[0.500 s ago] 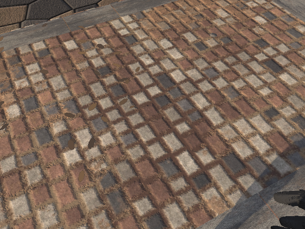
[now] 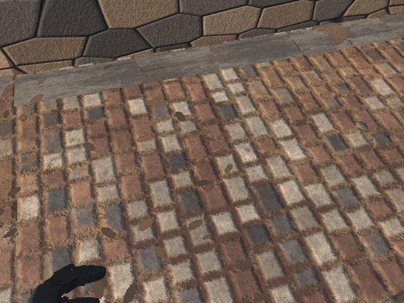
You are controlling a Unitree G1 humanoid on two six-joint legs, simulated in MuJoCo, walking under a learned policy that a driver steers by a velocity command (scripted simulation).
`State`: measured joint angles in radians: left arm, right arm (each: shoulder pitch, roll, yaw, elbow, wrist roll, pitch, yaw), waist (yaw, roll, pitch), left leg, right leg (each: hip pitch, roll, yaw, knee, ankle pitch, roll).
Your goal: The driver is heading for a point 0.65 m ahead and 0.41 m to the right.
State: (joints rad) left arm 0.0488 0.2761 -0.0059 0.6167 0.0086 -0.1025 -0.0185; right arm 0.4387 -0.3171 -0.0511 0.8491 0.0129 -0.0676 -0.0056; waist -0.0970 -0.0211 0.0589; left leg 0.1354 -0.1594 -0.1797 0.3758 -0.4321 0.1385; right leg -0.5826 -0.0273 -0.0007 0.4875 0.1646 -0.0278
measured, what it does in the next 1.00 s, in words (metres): walks ahead, turning right: right foot, then left foot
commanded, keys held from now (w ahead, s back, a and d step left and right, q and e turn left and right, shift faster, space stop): e+shift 1.00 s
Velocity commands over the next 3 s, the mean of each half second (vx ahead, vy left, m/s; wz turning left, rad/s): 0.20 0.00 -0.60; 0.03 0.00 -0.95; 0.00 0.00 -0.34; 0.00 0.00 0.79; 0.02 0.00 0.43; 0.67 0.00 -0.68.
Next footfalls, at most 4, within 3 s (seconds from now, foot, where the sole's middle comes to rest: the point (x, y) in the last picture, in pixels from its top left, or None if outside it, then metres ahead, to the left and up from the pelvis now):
0.02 right None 0.25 -0.11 -0.75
0.56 left None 0.38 0.03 -0.75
1.04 right None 0.17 -0.16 -0.76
1.54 left None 0.36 -0.04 -0.76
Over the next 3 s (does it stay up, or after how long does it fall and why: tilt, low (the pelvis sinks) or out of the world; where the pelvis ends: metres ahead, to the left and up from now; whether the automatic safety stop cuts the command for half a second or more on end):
stays up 0.44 -0.26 -0.03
